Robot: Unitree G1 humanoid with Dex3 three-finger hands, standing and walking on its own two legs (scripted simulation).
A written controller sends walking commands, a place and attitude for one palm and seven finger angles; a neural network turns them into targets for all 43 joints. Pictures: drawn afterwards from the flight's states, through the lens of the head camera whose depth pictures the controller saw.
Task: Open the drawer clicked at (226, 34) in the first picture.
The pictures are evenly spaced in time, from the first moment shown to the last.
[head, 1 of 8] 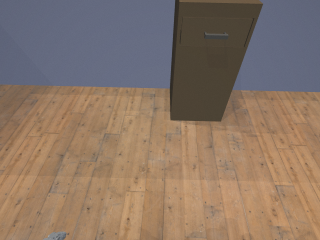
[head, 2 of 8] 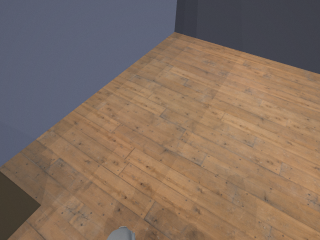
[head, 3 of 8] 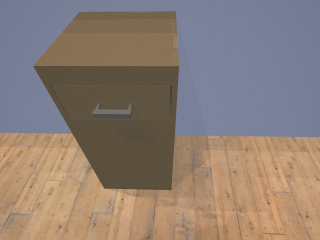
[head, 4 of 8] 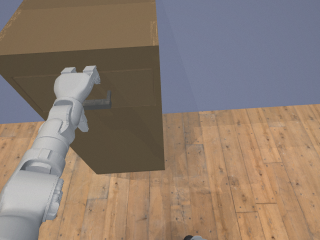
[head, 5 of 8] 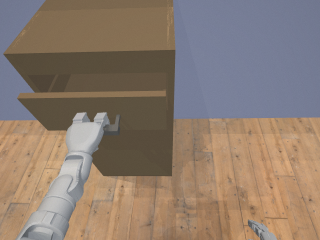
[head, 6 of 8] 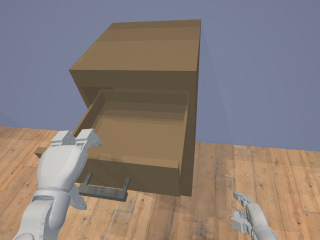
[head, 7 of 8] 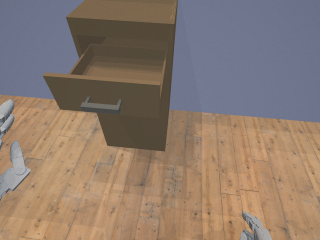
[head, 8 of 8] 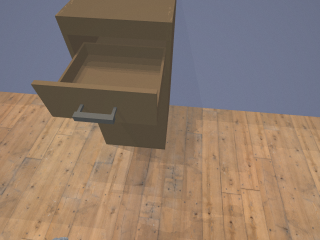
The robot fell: no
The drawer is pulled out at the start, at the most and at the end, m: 0.00 0.30 0.30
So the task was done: yes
